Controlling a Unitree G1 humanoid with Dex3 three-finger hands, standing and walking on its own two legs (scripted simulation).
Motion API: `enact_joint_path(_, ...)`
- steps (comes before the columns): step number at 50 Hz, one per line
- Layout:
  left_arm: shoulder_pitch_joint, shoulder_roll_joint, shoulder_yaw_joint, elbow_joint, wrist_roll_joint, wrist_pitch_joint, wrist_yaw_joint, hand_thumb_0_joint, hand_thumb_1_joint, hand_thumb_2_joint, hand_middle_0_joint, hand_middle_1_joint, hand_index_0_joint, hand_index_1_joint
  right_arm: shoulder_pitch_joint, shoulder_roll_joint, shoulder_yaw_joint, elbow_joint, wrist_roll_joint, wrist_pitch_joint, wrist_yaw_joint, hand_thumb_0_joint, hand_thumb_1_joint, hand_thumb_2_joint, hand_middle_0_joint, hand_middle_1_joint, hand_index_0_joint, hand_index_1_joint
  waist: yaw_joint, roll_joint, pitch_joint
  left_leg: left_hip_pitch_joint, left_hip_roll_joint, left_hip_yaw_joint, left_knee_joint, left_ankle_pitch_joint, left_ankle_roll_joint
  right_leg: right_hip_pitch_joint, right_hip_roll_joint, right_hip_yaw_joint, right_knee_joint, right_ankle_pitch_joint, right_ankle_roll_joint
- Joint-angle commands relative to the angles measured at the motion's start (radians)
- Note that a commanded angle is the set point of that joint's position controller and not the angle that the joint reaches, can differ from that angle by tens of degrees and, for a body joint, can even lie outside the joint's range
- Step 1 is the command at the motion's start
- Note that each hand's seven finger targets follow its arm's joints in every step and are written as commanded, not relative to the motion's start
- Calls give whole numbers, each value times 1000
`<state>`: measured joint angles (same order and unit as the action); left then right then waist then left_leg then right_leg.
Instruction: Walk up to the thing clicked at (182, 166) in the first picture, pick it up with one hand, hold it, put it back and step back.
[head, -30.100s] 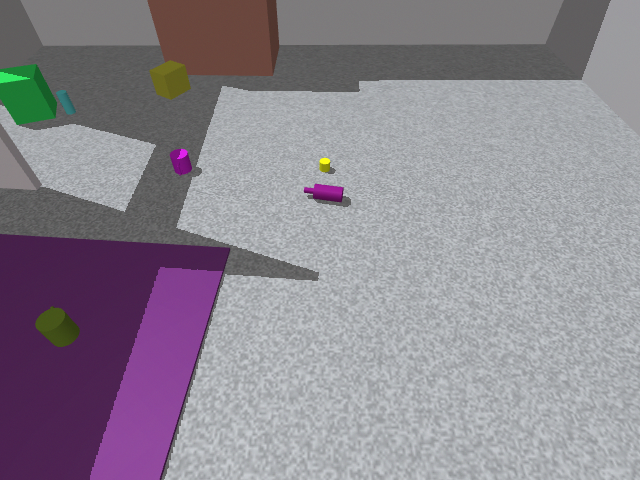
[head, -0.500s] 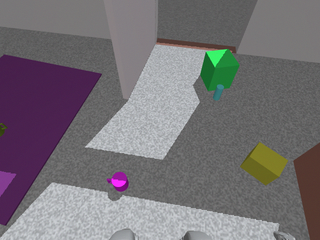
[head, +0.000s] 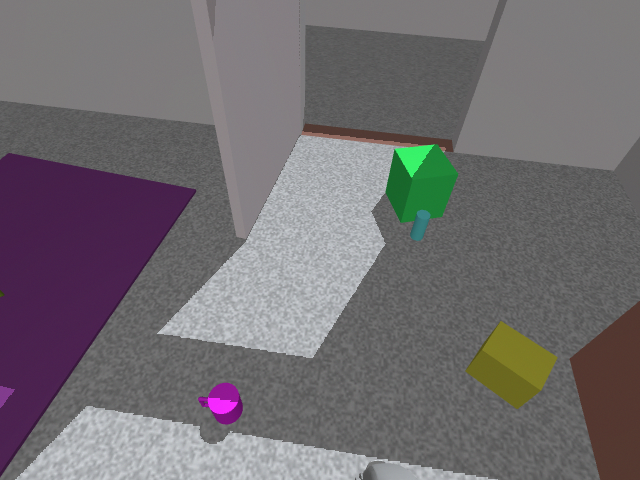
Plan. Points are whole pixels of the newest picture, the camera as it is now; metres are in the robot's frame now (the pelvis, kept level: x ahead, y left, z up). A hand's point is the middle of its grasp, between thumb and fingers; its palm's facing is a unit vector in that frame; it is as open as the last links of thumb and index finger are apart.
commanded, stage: walk up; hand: left
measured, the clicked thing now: (220, 403) +0.47 +0.26 -0.72
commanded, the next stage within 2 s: none
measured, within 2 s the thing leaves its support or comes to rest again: neither
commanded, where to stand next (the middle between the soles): +0.07 +0.01 m, yaw -2 degrees
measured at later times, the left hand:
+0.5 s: hand out of the picture +0.02 +0.35 -0.16, palm faces +0.10 -0.85 -0.51, open 7.4 cm
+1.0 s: hand out of the picture +0.09 +0.24 -0.14, palm faces -0.02 -0.92 -0.39, open 7.3 cm
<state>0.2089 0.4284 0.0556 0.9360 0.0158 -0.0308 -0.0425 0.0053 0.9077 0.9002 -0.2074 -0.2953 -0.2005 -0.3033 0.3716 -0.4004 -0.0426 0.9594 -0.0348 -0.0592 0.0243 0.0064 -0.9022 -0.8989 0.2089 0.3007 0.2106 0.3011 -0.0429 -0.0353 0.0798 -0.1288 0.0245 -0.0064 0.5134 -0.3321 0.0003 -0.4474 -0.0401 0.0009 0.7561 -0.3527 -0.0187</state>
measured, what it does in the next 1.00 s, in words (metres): steps on the spot: right foot, then left foot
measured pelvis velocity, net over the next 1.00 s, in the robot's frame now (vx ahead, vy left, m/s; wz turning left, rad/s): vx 0.04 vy -0.03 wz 0.00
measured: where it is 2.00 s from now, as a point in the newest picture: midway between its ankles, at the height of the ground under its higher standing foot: outside the picture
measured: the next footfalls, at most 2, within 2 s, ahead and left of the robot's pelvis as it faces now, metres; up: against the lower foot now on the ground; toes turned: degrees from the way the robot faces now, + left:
right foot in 0.06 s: +0.16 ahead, -0.14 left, +0.00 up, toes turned -3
left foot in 0.42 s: -0.05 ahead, +0.18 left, +0.00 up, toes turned +3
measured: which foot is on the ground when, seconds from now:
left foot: down 0.00-0.08, up 0.10-0.40, down 0.42-0.88, up 0.90-1.00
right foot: up 0.00-0.04, down 0.06-0.44, up 0.46-0.82, down 0.84-1.00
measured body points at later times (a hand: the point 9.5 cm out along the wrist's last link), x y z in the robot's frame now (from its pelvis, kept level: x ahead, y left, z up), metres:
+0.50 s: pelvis -0.06 +0.04 -0.04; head -0.06 +0.03 +0.41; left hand +0.02 +0.40 -0.13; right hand +0.00 -0.29 -0.16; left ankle -0.09 +0.17 -0.73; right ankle +0.08 -0.12 -0.70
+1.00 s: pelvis +0.04 -0.03 -0.01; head +0.06 -0.04 +0.44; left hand +0.09 +0.29 -0.11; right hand +0.10 -0.36 -0.13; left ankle +0.01 +0.14 -0.65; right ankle +0.06 -0.14 -0.73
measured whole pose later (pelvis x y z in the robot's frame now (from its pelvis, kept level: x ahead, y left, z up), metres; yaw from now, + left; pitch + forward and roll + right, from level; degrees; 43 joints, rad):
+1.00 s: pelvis +0.04 -0.03 -0.01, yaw +0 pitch -4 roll +1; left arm 0.31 0.38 0.03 0.90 0.00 -0.09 -0.03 0.00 0.91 0.90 -0.21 -0.30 -0.20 -0.30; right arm 0.30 -0.45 -0.06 0.89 -0.01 -0.01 0.02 0.01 -0.91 -0.90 0.20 0.30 0.21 0.30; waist 0.01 0.03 0.11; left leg -0.41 0.04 -0.07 1.15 -0.45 0.04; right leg -0.24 -0.02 -0.02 0.63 -0.32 -0.01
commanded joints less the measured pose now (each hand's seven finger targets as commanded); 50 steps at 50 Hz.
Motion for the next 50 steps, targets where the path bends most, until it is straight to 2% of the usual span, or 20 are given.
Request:
enact_joint_path(1,95,145,50,4,-42,-33,79,0,900,900,-200,-300,-200,-300,-205,-194,-51,-152,9,58,-11,0,-900,-900,200,300,200,300,89,260,-41,-198,51,6,121,477,107,292,49,-85,-251,331,22)
enact_joint_path(3,181,264,85,26,-35,-28,113,0,900,900,-200,-300,-200,-300,-133,-146,-46,-159,26,93,-7,0,-900,-900,200,300,200,300,116,54,-139,-308,-27,-2,391,168,43,462,-86,61,-303,629,-4)
enact_joint_path(4,178,313,92,3,-21,-27,117,0,900,900,-200,-300,-200,-300,-72,-119,-40,-168,25,108,-13,0,-900,-900,200,300,200,300,88,-83,-169,-382,-86,-62,522,-278,27,442,-312,339,-348,768,-79)
enact_joint_path(6,1,331,86,-71,-12,-15,128,0,900,900,-200,-300,-200,-300,6,-193,-77,-144,24,153,-24,0,-900,-900,200,300,200,300,31,-70,-132,-295,-43,-155,748,-282,14,198,-427,475,-424,476,-217)
enact_joint_path(11,-52,267,97,-92,1,2,131,0,900,900,-200,-300,-200,-300,39,-241,-113,-135,-3,173,-4,0,-900,-900,200,300,200,300,20,-67,-132,-319,-55,-212,888,-117,0,77,-281,253,-388,-62,-144)
enact_joint_path(14,-20,285,110,-83,12,-1,142,0,900,900,-200,-300,-200,-300,-20,-240,-112,-177,-20,177,15,0,-900,-900,200,300,200,300,50,-115,-119,-374,-32,-188,758,-122,-7,117,-271,218,-362,-98,-137)
enact_joint_path(19,-181,290,104,-138,54,34,102,0,900,900,-200,-300,-200,-300,170,-233,-116,-56,29,140,23,0,-900,-900,200,300,200,300,-36,-298,-173,-1,-40,82,189,-257,18,-108,-196,94,-283,-424,-93)
enact_joint_path(21,-126,153,64,-136,37,62,99,0,900,900,-200,-300,-200,-300,189,-265,-116,-30,-1,117,6,0,-900,-900,200,300,200,300,-54,147,-39,-14,0,-173,-46,-430,43,-391,-35,-17,184,-506,-40)
enact_joint_path(22,-93,107,51,-133,22,58,97,0,900,900,-200,-300,-200,-300,64,-352,-118,-92,-20,106,-8,0,-900,-900,200,300,200,300,-12,336,61,-238,242,-631,-245,-736,112,-491,103,20,471,-314,-1)
enact_joint_path(23,-215,211,80,-142,20,43,107,0,900,900,-200,-300,-200,-300,-84,-428,-121,-127,-3,94,-15,0,-900,-900,200,300,200,300,-30,241,189,-493,385,-832,-429,-872,230,-417,43,190,424,-198,15)
enact_joint_path(24,-256,231,82,-121,15,33,94,0,900,900,-200,-300,-200,-300,-208,-399,-106,-135,-9,68,-26,0,-900,-900,200,300,200,300,13,141,249,-615,400,-824,-424,-843,261,-280,-8,217,424,-74,15)
enact_joint_path(27,37,213,88,-3,5,48,40,0,900,900,-200,-300,-200,-300,-196,-349,-95,-97,-9,-2,-51,0,-900,-900,200,300,200,300,106,70,92,-211,207,-393,-227,-400,114,-308,62,165,461,94,16)
enact_joint_path(31,-51,241,102,-66,20,37,-5,0,900,900,-200,-300,-200,-300,-58,-327,-114,-64,-1,-34,-45,0,-900,-900,200,300,200,300,21,174,61,22,245,-397,-227,-437,184,-369,17,162,343,48,33)
enact_joint_path(37,-103,199,67,-118,5,-3,-24,0,900,900,-200,-300,-200,-300,2,-303,-98,-87,-1,-39,-34,0,-900,-900,200,300,200,300,-25,266,54,76,255,-219,-172,-9,218,-193,-16,30,27,-52,22)
enact_joint_path(42,283,222,87,-2,-4,-36,5,0,900,900,-200,-300,-200,-300,-38,-231,-65,-143,7,1,-18,0,-900,-900,200,300,200,300,157,92,-117,-135,95,17,396,360,134,430,66,-85,-294,72,3)
enact_joint_path(43,382,316,118,16,5,-45,23,0,900,900,-200,-300,-200,-300,-6,-157,-40,-171,19,3,-17,0,-900,-900,200,300,200,300,185,-99,-164,-362,42,8,616,162,82,603,-58,190,-301,-38,-32)
enact_joint_path(44,393,384,117,-14,-3,-59,35,0,900,900,-200,-300,-200,-300,-39,-142,-31,-222,35,1,-14,0,-900,-900,200,300,200,300,167,-233,-165,-575,-102,-24,707,-270,48,635,-339,732,-493,-98,-143)
enact_joint_path(45,299,398,108,-37,-1,-58,29,0,900,900,-200,-300,-200,-300,-118,-242,-63,-211,19,15,-29,0,-900,-900,200,300,200,300,149,-58,-87,-582,-16,-127,736,-261,52,478,-434,846,-509,-149,-263)
enact_joint_path(47,207,324,93,-70,-23,-69,36,0,900,900,-200,-300,-200,-300,-115,-266,-79,-178,24,16,-19,0,-900,-900,200,300,200,300,97,76,50,-577,67,-165,717,-125,49,377,-328,539,-468,22,-213)
enact_joint_path(50,170,264,58,-64,-28,-80,85,0,900,900,-200,-300,-200,-300,-23,-187,-68,-150,20,67,-20,0,-900,-900,200,300,200,300,25,20,85,-401,50,-125,633,-21,20,173,-214,220,-345,741,-86)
